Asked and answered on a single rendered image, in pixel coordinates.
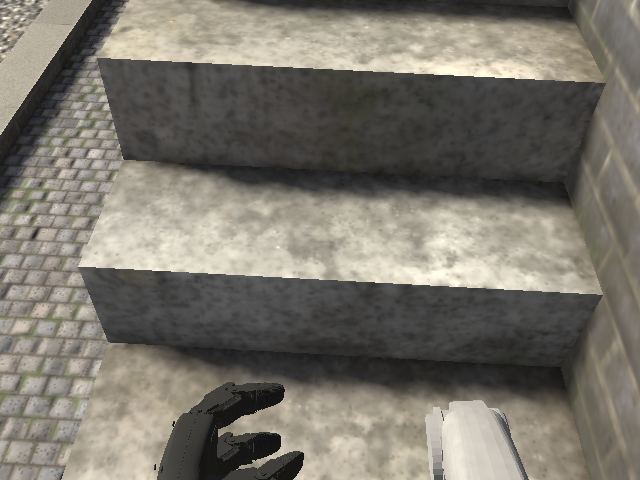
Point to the left robot hand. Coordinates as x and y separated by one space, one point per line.
195 452

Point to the robot right thigh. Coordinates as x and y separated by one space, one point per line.
471 442

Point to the right robot shin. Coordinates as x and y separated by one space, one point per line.
502 415

